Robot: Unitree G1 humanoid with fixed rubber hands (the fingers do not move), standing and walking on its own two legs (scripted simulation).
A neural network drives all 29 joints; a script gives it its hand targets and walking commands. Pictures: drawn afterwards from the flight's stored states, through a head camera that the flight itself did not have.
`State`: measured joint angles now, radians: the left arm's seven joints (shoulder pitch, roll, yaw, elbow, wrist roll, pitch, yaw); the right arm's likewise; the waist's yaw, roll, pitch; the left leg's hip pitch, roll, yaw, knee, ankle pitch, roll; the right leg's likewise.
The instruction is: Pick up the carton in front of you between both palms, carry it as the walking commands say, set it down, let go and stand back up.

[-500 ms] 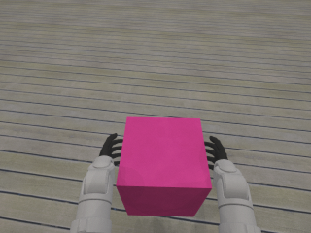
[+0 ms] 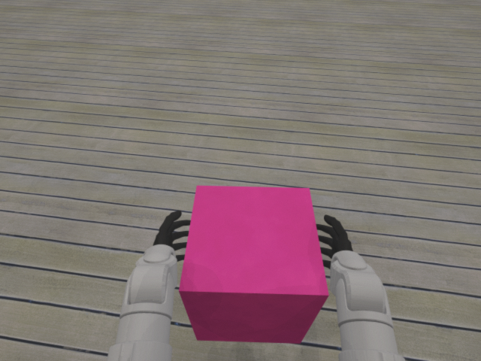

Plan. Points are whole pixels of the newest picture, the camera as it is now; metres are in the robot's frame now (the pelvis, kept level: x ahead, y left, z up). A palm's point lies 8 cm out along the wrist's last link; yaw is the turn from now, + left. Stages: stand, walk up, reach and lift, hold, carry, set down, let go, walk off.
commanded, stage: carry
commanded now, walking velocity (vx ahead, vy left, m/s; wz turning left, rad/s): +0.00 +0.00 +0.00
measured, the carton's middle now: (250, 267) +0.31 +0.00 -0.04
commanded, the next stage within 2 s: hold in 0.18 s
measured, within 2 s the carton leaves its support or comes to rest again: neither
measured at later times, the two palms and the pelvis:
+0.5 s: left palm (178, 261) +0.27 +0.12 +0.04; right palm (364, 285) +0.24 -0.17 +0.05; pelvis -0.03 +0.00 +0.01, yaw -5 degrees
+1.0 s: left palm (166, 255) +0.28 +0.14 +0.05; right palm (353, 281) +0.24 -0.15 +0.06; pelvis -0.03 +0.03 +0.01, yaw -7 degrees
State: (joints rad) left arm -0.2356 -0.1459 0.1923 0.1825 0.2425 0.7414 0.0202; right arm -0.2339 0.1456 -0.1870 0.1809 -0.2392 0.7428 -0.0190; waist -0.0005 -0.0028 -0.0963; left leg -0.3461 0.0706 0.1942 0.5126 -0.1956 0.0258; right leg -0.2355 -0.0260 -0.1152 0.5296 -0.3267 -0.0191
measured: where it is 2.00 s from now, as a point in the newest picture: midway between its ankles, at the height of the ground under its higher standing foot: outside the picture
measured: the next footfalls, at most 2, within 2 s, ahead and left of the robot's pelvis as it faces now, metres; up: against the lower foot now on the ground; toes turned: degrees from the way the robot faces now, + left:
none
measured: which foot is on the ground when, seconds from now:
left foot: down 0.00-1.00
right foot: down 0.00-1.00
